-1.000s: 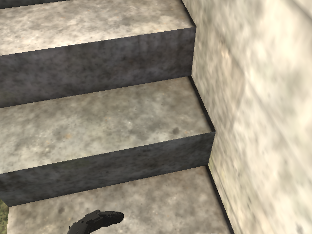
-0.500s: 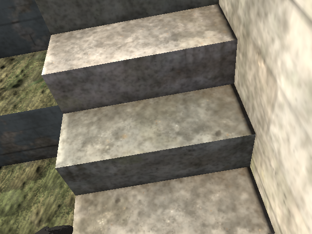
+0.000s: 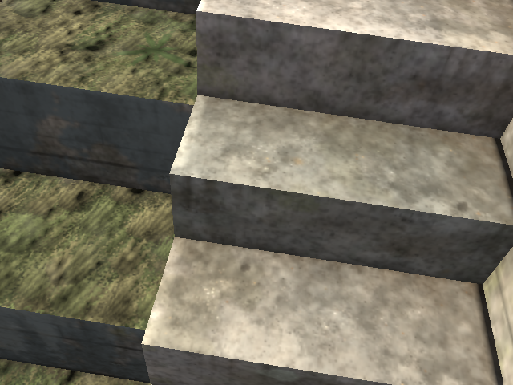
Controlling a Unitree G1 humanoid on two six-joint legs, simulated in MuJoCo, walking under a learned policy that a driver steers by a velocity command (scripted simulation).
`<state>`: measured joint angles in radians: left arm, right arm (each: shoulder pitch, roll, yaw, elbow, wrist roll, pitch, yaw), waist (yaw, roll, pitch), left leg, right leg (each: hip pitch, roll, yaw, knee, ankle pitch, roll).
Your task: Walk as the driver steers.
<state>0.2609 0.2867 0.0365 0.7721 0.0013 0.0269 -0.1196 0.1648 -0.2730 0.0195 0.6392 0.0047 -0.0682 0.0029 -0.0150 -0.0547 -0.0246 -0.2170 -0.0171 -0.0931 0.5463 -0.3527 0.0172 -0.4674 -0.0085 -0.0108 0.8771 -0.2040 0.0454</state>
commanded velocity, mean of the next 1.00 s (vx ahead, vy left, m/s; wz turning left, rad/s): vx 0.32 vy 0.03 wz -0.41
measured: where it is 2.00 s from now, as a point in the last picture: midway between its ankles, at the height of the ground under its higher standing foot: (333, 179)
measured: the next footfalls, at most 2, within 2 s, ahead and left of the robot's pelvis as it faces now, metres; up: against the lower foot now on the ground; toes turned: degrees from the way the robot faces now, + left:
right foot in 0.02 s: +0.05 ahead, -0.13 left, +0.00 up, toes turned -1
right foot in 0.78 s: +0.26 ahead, -0.18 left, +0.19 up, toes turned -16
